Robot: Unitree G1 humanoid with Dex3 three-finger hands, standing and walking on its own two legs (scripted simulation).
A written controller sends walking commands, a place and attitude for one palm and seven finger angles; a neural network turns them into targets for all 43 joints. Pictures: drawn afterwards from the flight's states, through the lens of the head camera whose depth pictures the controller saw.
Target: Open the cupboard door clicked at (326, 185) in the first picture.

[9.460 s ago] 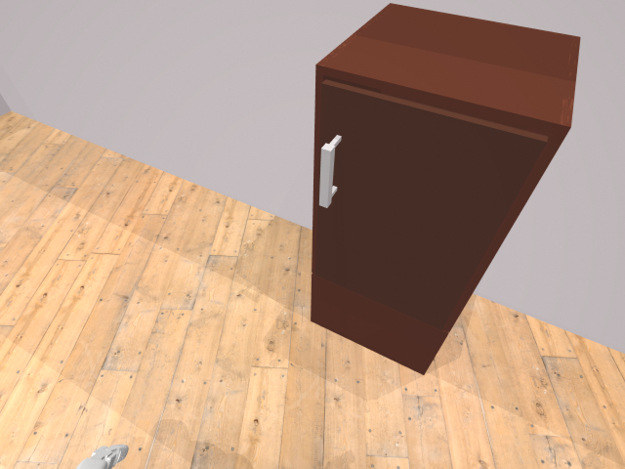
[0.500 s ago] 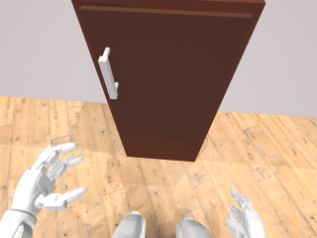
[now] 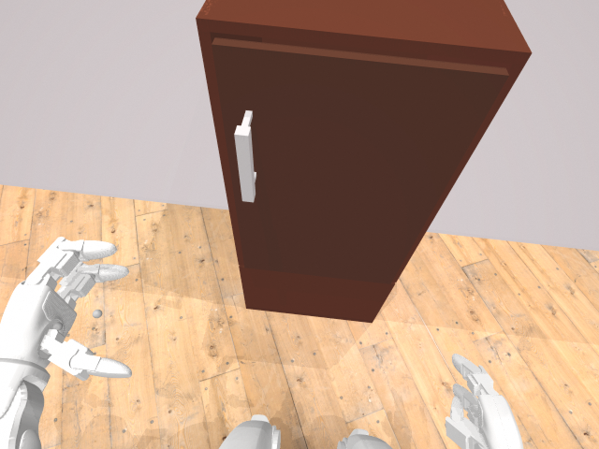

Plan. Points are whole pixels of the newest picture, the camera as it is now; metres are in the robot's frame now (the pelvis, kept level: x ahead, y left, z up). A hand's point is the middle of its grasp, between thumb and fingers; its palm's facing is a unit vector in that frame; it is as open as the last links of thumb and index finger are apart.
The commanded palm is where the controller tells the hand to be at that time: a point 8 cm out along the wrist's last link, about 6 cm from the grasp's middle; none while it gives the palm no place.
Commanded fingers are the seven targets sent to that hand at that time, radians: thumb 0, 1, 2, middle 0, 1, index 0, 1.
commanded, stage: raise the hand with hooked fingers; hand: left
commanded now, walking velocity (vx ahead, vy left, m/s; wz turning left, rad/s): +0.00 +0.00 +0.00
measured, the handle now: (248, 158) +0.53 +0.12 +0.05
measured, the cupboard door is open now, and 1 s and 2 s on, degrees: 0 0 0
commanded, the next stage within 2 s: move the hooked fingers beside the handle in 0.78 s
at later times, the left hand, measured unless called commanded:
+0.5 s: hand (91, 281) +0.30 +0.28 +0.06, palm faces -0.06 -1.00 -0.04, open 14.0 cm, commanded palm +0.27 +0.33 +0.06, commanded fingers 0.00 -0.50 0.30 -0.30 -1.20 -0.30 -1.20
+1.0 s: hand (114, 282) +0.30 +0.25 +0.06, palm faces +0.01 -1.00 -0.04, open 14.0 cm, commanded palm +0.28 +0.30 +0.06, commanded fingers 0.00 -0.50 0.30 -0.30 -1.20 -0.30 -1.20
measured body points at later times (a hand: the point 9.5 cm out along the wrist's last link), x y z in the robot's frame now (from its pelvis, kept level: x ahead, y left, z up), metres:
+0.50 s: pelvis +0.01 +0.01 +0.01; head +0.08 +0.03 +0.45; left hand +0.29 +0.33 +0.06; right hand +0.15 -0.25 -0.06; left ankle +0.03 +0.06 -0.67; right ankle +0.02 -0.11 -0.67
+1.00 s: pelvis +0.01 -0.02 +0.01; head +0.08 -0.01 +0.45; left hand +0.29 +0.31 +0.06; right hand +0.17 -0.27 -0.07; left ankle +0.03 +0.06 -0.67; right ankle +0.02 -0.11 -0.67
